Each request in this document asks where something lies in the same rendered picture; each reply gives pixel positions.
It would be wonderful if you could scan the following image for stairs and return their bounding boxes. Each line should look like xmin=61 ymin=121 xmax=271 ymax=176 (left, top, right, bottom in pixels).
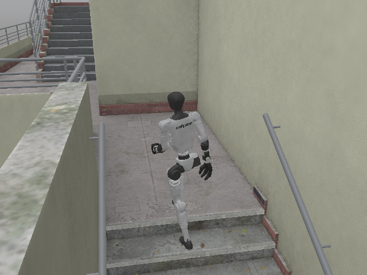
xmin=106 ymin=214 xmax=283 ymax=275
xmin=41 ymin=6 xmax=96 ymax=82

